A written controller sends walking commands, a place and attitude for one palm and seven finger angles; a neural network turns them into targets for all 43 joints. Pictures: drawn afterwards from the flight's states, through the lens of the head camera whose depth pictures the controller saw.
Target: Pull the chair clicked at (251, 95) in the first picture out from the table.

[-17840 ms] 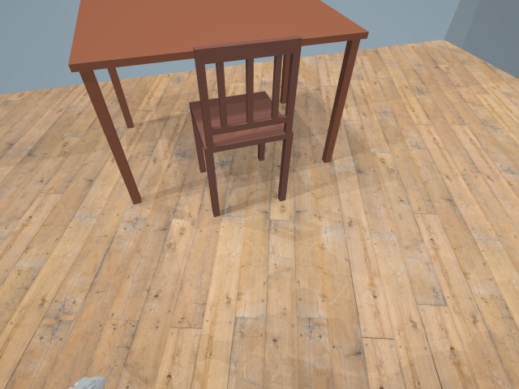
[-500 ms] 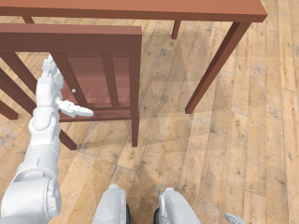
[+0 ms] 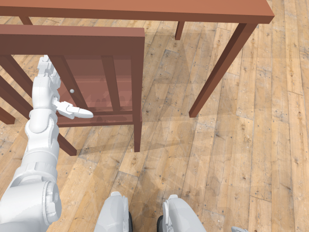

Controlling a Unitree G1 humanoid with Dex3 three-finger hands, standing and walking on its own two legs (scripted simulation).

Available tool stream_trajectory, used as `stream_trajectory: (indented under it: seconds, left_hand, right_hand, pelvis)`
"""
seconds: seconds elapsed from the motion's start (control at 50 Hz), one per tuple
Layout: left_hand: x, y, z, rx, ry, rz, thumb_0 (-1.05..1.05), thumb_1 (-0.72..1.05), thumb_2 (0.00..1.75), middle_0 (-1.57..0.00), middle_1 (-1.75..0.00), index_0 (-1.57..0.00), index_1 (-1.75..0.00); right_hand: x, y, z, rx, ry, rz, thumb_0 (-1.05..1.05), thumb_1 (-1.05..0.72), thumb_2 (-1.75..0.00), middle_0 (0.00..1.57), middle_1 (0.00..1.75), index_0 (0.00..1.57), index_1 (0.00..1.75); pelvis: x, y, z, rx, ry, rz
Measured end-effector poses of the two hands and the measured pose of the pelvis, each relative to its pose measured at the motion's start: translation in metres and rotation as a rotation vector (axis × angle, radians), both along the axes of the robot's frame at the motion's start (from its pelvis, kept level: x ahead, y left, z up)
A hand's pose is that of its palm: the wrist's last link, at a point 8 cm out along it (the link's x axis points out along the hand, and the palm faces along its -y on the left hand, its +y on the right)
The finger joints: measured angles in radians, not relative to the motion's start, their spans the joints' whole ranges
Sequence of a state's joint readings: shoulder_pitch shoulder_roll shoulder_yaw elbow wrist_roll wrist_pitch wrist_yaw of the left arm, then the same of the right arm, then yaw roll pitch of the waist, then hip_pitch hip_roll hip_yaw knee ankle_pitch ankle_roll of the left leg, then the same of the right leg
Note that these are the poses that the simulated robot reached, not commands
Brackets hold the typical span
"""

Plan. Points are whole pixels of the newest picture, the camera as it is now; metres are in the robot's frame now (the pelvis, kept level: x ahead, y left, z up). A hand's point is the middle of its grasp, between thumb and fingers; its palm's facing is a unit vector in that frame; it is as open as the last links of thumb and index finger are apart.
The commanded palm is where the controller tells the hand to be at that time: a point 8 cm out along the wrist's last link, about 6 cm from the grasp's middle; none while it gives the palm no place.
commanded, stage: hook a spindle and tug to test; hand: left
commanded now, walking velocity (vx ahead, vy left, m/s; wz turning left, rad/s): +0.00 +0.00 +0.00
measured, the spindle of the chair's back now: (72, 86) +0.49 +0.21 +0.00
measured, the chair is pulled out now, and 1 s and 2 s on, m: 0.00 0.00 0.04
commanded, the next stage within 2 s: step backward, pulling the chair out in 1.56 s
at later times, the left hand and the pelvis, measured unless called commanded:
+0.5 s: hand (76, 90) +0.47 +0.19 +0.02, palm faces +0.07 -1.00 -0.05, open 14.4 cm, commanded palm +0.44 +0.22 +0.03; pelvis +0.00 +0.00 +0.00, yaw +0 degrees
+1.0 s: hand (76, 91) +0.46 +0.19 +0.03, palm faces +0.06 -1.00 -0.03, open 5.4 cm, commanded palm +0.43 +0.22 +0.03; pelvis +0.00 +0.00 +0.00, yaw +0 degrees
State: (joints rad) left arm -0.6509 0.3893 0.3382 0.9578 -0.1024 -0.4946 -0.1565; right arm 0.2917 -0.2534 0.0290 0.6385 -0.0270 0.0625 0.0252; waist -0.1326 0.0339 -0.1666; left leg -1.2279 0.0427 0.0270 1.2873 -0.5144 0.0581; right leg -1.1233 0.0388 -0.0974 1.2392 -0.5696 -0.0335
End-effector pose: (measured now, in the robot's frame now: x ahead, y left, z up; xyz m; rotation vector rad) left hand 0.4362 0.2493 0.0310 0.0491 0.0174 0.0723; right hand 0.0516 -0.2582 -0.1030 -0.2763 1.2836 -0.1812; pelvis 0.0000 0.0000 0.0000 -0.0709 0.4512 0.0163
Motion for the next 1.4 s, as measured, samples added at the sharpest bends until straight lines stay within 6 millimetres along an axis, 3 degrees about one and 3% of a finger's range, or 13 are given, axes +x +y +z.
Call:
stream_trajectory:
  seconds: [0.2, 0.46, 0.64, 0.74, 0.96, 1.22, 1.4]
  left_hand:
    - [0.004, -0.009, -0.007, -0.017, 0.012, -0.028, -0.01, -0.5, 0.3, -0.08, -0.15, -0.08, -0.15]
    - [0.007, -0.01, -0.006, -0.007, 0.02, -0.005, -0.01, -0.47, 0.32, -0.26, -0.72, -0.26, -0.72]
    - [0.001, -0.011, 0.0, -0.008, 0.0, -0.019, -0.01, -0.16, 0.45, -0.41, -1.18, -0.41, -1.19]
    - [-0.001, -0.009, -0.002, -0.013, 0.011, -0.011, 0.0, 0.1, 0.56, -0.46, -1.34, -0.46, -1.34]
    - [0.002, -0.01, -0.003, -0.004, -0.003, -0.014, 0.01, 0.66, 0.8, -0.47, -1.41, -0.47, -1.43]
    - [-0.001, -0.013, -0.002, -0.022, 0.009, 0.011, 0.02, 0.7, 0.78, -0.43, -1.43, -0.41, -1.45]
    - [-0.008, -0.016, -0.001, -0.022, 0.023, 0.012, 0.02, 0.72, 0.77, -0.4, -1.43, -0.39, -1.45]
  right_hand:
    - [0.01, -0.004, -0.002, -0.019, -0.018, 0.015, 0.01, -0.9, -0.9, 0.2, 0.3, 0.2, 0.3]
    - [0.002, 0.0, -0.005, 0.005, -0.004, -0.007, 0.01, -0.9, -0.9, 0.2, 0.3, 0.2, 0.3]
    - [-0.001, -0.001, -0.003, 0.01, 0.007, -0.013, 0.01, -0.9, -0.9, 0.2, 0.3, 0.2, 0.3]
    - [0.002, -0.002, 0.0, 0.001, -0.01, -0.009, 0.01, -0.9, -0.9, 0.2, 0.3, 0.2, 0.3]
    - [0.006, -0.003, -0.002, -0.009, -0.015, 0.003, 0.01, -0.9, -0.9, 0.2, 0.3, 0.2, 0.3]
    - [0.012, 0.004, 0.001, 0.021, -0.02, -0.015, 0.01, -0.9, -0.9, 0.2, 0.3, 0.2, 0.3]
    - [0.027, 0.006, 0.007, 0.038, -0.039, -0.022, 0.01, -0.9, -0.9, 0.2, 0.3, 0.2, 0.3]
  pelvis:
    - [-0.002, 0.0, -0.003, -0.003, 0.008, 0.005]
    - [-0.001, -0.001, -0.003, 0.003, 0.009, -0.004]
    - [0.0, -0.001, 0.0, 0.003, 0.003, -0.003]
    - [0.0, -0.001, 0.0, 0.003, -0.001, -0.002]
    - [-0.002, 0.001, -0.002, -0.001, 0.004, 0.0]
    - [0.006, 0.002, 0.003, 0.004, 0.004, -0.008]
    - [0.017, 0.004, 0.01, 0.009, 0.004, -0.015]
